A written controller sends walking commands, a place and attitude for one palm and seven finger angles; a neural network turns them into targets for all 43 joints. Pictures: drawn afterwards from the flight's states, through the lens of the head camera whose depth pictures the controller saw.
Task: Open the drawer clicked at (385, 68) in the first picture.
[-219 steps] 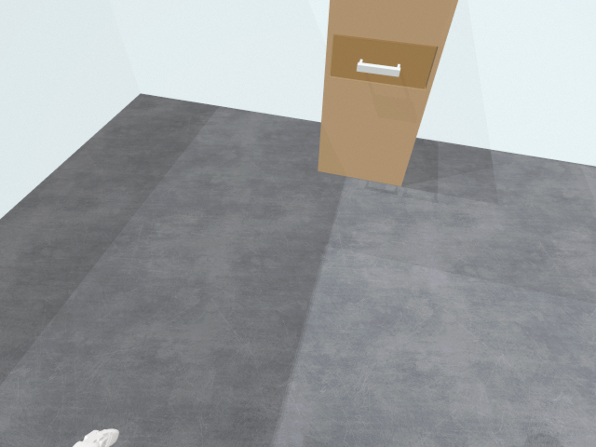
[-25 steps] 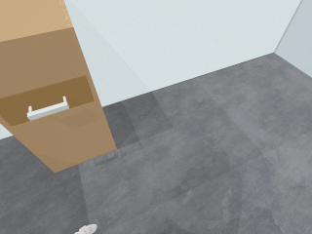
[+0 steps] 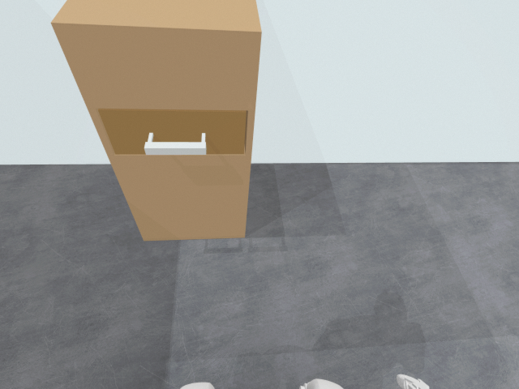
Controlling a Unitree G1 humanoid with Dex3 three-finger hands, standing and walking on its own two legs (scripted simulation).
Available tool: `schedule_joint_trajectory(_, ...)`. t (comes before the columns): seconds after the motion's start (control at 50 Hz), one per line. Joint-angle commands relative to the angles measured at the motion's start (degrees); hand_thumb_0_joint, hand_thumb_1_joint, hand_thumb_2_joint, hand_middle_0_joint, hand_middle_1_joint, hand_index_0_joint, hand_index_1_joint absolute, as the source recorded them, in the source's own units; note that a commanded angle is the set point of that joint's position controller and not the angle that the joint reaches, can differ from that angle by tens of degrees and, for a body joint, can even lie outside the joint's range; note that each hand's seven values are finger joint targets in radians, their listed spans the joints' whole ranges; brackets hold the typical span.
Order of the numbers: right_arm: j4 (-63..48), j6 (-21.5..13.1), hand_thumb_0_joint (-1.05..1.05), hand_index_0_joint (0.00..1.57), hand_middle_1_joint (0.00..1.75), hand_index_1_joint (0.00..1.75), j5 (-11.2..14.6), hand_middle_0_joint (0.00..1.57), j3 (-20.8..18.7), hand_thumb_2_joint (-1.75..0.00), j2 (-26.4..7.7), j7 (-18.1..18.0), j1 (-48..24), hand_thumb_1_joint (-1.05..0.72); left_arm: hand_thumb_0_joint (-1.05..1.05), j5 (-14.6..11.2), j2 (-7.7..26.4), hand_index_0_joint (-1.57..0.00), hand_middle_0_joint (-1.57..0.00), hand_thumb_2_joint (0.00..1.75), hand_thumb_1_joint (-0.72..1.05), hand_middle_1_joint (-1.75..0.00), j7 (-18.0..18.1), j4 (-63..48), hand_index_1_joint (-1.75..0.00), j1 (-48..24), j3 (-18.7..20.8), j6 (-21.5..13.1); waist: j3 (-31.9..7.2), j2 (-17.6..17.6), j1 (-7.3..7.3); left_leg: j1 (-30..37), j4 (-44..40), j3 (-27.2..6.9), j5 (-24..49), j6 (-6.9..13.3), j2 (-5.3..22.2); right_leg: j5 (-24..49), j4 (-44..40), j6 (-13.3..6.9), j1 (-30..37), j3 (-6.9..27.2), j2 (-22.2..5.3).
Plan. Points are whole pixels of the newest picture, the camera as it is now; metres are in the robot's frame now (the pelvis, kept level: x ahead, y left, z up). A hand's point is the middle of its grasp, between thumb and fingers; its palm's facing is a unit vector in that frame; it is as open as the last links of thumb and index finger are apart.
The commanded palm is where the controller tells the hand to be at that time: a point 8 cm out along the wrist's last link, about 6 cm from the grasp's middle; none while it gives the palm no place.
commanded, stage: turn to face it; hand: left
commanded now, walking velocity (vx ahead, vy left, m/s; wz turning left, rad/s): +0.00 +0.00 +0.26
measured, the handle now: (176, 142) +0.73 +0.28 -0.15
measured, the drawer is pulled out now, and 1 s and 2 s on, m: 0.00 0.00 0.00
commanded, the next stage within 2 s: take the last steps up to it in 0.18 s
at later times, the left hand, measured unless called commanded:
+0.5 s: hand out of the picture +0.00 +0.14 -0.15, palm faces +0.21 -0.95 -0.22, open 7.3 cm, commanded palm none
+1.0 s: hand out of the picture +0.12 +0.21 -0.16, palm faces +0.18 -0.97 -0.18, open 7.4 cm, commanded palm none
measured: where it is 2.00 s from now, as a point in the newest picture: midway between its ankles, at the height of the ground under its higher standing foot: outside the picture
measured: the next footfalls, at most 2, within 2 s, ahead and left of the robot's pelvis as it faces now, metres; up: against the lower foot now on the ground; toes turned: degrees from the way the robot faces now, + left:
right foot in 0.30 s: +0.05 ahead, -0.15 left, +0.00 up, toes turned +0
left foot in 0.68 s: +0.03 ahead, +0.12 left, +0.00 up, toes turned +17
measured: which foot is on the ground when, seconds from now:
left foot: down 0.00-0.30, up 0.32-0.66, down 0.68-1.00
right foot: up 0.00-0.28, down 0.30-0.70, up 0.72-1.00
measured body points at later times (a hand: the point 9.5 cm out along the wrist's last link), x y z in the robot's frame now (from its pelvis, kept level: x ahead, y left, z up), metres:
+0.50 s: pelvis +0.00 -0.04 +0.02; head +0.00 -0.06 +0.46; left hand -0.02 +0.19 -0.13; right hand +0.07 -0.27 -0.15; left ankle -0.03 +0.09 -0.67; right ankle +0.01 -0.15 -0.73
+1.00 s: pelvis +0.09 +0.01 +0.01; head +0.11 +0.02 +0.46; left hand +0.11 +0.26 -0.14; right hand +0.05 -0.20 -0.14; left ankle -0.01 +0.11 -0.73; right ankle +0.20 -0.10 -0.68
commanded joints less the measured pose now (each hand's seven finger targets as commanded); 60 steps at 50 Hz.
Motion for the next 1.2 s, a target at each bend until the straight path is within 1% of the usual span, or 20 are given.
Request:
schedule_joint_trajectory(0.0,-2.7,-0.9,0.00,0.20,0.30,0.30,0.2,0.20,-1.8,-0.90,-9.2,-0.9,2.0,-0.90,0.00,-0.2,2.6,-0.20,-0.20,0.90,0.90,-0.30,-0.2,-3.9,-0.30,1.8,-0.2,-1.8,-8.4,9.7,-1.58,11.1,-18.2,-14.2,16.0,6.2,12.6,3.6,-1.6,0.5,-3.8,3.6,-0.1)
schedule_joint_trajectory(0.12,-1.0,0.0,0.00,0.20,0.30,0.30,0.0,0.20,-2.1,-0.90,-9.6,-0.7,3.8,-0.90,0.00,-0.5,1.0,-0.20,-0.20,0.90,0.90,-0.30,0.3,-4.4,-0.30,1.2,-1.0,-1.8,-7.6,10.1,-2.70,12.1,-17.7,-16.5,15.7,7.5,13.0,0.5,-14.5,0.2,0.7,2.9,1.9)
schedule_joint_trajectory(0.22,-0.5,0.5,0.00,0.20,0.30,0.30,0.3,0.20,-2.3,-0.90,-8.5,-0.3,1.8,-0.90,0.00,-0.8,0.5,-0.20,-0.20,0.90,0.90,-0.30,0.9,-2.5,-0.30,7.2,-1.3,-2.9,-8.2,9.9,-0.02,5.6,-13.4,-16.9,15.1,5.0,10.2,10.4,-33.5,-0.7,13.6,1.6,3.7)
schedule_joint_trajectory(0.24,-0.5,0.4,0.00,0.20,0.30,0.30,0.7,0.20,-2.1,-0.90,-7.0,-0.1,1.5,-0.90,0.00,-0.6,1.5,-0.20,-0.20,0.90,0.90,-0.30,1.2,-2.0,-0.30,8.8,-1.1,-3.4,-7.7,6.3,0.86,1.6,-9.9,-15.0,10.3,2.4,7.4,15.2,-41.4,-0.9,18.4,2.9,2.1)
schedule_joint_trajectory(0.28,-2.1,0.8,0.00,0.20,0.30,0.30,1.0,0.20,-1.0,-0.90,-1.5,0.4,1.2,-0.90,0.00,0.3,8.5,-0.20,-0.20,0.90,0.90,-0.30,1.4,-3.0,-0.30,7.3,-0.4,-4.1,-4.5,-13.8,0.82,-8.5,7.6,-5.5,-13.4,-4.0,-3.4,10.3,-52.5,-10.1,16.2,23.3,-17.8)
schedule_joint_trajectory(0.3,-2.2,1.7,0.00,0.20,0.30,0.30,0.4,0.20,-1.6,-0.90,-3.5,0.4,0.0,-0.90,0.00,0.1,8.0,-0.20,-0.20,0.90,0.90,-0.30,1.5,-3.4,-0.30,6.8,-0.1,-4.2,-4.8,-12.4,1.65,-8.1,15.7,-8.5,-15.0,-3.7,-1.9,4.2,-54.2,-12.3,12.1,24.4,-19.1)
schedule_joint_trajectory(0.4,2.7,1.1,0.00,0.20,0.30,0.30,-0.3,0.20,-1.8,-0.90,-2.0,1.6,4.7,-0.90,0.00,0.2,2.9,-0.20,-0.20,0.90,0.90,-0.30,1.0,-1.5,-0.30,4.9,-0.9,-5.8,0.3,-6.5,-0.63,-11.0,24.8,-5.8,-3.5,-4.2,0.8,0.9,-54.1,-8.8,12.7,11.8,-11.0)
schedule_joint_trajectory(0.54,2.5,-0.6,0.00,0.20,0.30,0.30,-0.1,0.20,-0.8,-0.90,0.9,1.6,1.1,-0.90,0.00,0.7,3.7,-0.20,-0.20,0.90,0.90,-0.30,0.4,3.6,-0.30,12.7,-0.7,-6.4,0.2,-6.9,2.90,-6.4,5.8,-1.9,-8.3,-3.5,1.0,-0.5,-54.6,-11.7,17.6,12.9,-12.1)
schedule_joint_trajectory(0.62,6.3,-2.2,0.00,0.20,0.30,0.30,0.1,0.20,-0.2,-0.90,0.9,0.6,10.3,-0.90,0.00,-0.2,2.7,-0.20,-0.20,0.90,0.90,-0.30,0.0,4.9,-0.30,10.0,-0.7,-5.7,-2.4,-3.8,-1.33,12.5,-11.6,2.2,-1.3,-3.0,-1.0,-0.7,-46.9,-8.5,9.8,6.3,-6.9)
schedule_joint_trajectory(0.64,7.9,-2.7,0.00,0.20,0.30,0.30,0.2,0.20,-0.5,-0.90,-1.3,0.0,14.4,-0.90,0.00,-0.4,0.8,-0.20,-0.20,0.90,0.90,-0.30,-0.2,4.5,-0.30,9.1,-1.1,-5.5,-3.2,2.9,-3.14,20.3,-14.4,-2.0,-3.6,-2.4,2.1,-0.9,-40.9,-6.5,3.5,3.4,-4.4)
schedule_joint_trajectory(0.66,9.2,-2.9,0.00,0.20,0.30,0.30,-0.2,0.20,-1.4,-0.90,-5.6,-0.5,19.1,-0.90,0.00,-0.5,-2.6,-0.20,-0.20,0.90,0.90,-0.30,-0.6,3.3,-0.30,7.8,-1.8,-5.4,-2.6,14.8,-5.21,24.2,-19.7,-16.6,-11.9,1.4,12.8,-0.6,-28.6,-4.1,-5.5,-1.9,0.7)
schedule_joint_trajectory(0.68,9.7,-2.7,0.00,0.20,0.30,0.30,-0.5,0.20,-2.2,-0.90,-9.1,-0.8,22.8,-0.90,0.00,-0.1,-3.6,-0.20,-0.20,0.90,0.90,-0.30,-0.8,0.8,-0.30,4.0,-2.1,-5.4,-0.5,20.2,-7.00,23.3,-26.9,-28.0,-18.9,6.2,20.7,-5.2,-17.0,-3.5,-12.4,-3.7,3.5)
schedule_joint_trajectory(0.7,10.1,-2.7,0.00,0.20,0.30,0.30,-0.5,0.20,-2.1,-0.90,-8.9,-1.1,23.1,-0.90,0.00,0.5,-2.0,-0.20,-0.20,0.90,0.90,-0.30,-0.6,0.1,-0.30,0.3,-1.7,-5.0,1.7,20.0,-7.45,19.5,-28.7,-29.9,-22.4,7.5,21.9,-5.1,-8.4,-4.2,-14.3,0.7,1.8)
schedule_joint_trajectory(0.82,9.7,-4.9,0.00,0.20,0.30,0.30,0.1,0.20,0.0,-0.90,-2.0,-2.0,17.0,-0.90,0.00,0.1,-3.7,-0.20,-0.20,0.90,0.90,-0.30,-2.0,3.3,-0.30,2.8,-1.6,-5.0,2.1,8.6,-1.99,16.5,-26.1,-10.5,10.3,5.9,13.3,10.5,-5.7,-2.9,-9.8,2.2,-0.8)
schedule_joint_trajectory(1.0,12.5,-4.3,0.00,0.20,0.30,0.30,-0.5,0.20,-0.6,-0.90,-1.9,-1.9,19.5,-0.90,0.00,-0.2,-4.1,-0.20,-0.20,0.90,0.90,-0.30,-1.9,-0.1,-0.30,-5.6,-1.6,-4.9,4.2,10.2,-2.84,15.8,-20.9,-6.1,21.1,5.5,13.6,12.7,-25.1,-4.3,-1.9,-1.1,1.7)
schedule_joint_trajectory(1.06,12.8,-4.0,0.00,0.20,0.30,0.30,0.1,0.20,-0.6,-0.90,-2.2,-1.8,18.0,-0.90,0.00,0.1,-1.5,-0.20,-0.20,0.90,0.90,-0.30,-1.5,3.6,-0.30,6.4,-0.6,-6.1,-2.2,5.4,3.08,12.4,-5.4,-1.9,27.4,2.3,9.8,18.8,-34.3,-5.8,17.4,-3.2,4.8)
schedule_joint_trajectory(1.08,12.6,-4.3,0.00,0.20,0.30,0.30,0.7,0.20,-0.4,-0.90,-0.4,-1.4,19.0,-0.90,0.00,0.4,2.7,-0.20,-0.20,0.90,0.90,-0.30,-1.0,5.8,-0.30,13.5,0.4,-6.9,-7.8,-1.5,5.70,2.9,8.2,0.7,19.0,0.1,6.5,22.3,-35.4,-8.8,31.0,5.9,-2.9)
schedule_joint_trajectory(1.1,10.9,-4.3,0.00,0.20,0.30,0.30,1.3,0.20,0.2,-0.90,2.9,-1.1,21.7,-0.90,0.00,0.1,8.7,-0.20,-0.20,0.90,0.90,-0.30,-0.3,6.4,-0.30,18.3,1.7,-7.2,-13.9,-14.3,5.48,-8.6,27.5,1.9,-15.7,-2.2,-1.6,33.1,-41.9,-15.2,39.8,27.5,-18.7)
schedule_joint_trajectory(1.14,9.5,-3.5,0.00,0.20,0.30,0.30,1.1,0.20,-0.3,-0.90,1.6,-1.2,15.7,-0.90,0.00,-0.7,7.2,-0.20,-0.20,0.90,0.90,-0.30,0.1,4.7,-0.30,11.4,1.1,-6.7,-9.4,-8.6,4.29,-11.8,39.6,-6.7,-15.5,-1.3,1.5,19.4,-48.7,-17.8,27.2,28.5,-18.8)
schedule_joint_trajectory(1.18,9.3,-2.8,0.00,0.20,0.30,0.30,0.2,0.20,-0.2,-0.90,2.2,-0.8,12.8,-0.90,0.00,-0.6,1.8,-0.20,-0.20,0.90,0.90,-0.30,0.6,2.9,-0.30,4.1,-0.5,-6.9,-2.5,-1.3,0.87,-10.3,36.8,-7.6,-7.4,-1.6,4.7,18.2,-50.3,-15.1,14.9,18.5,-14.5)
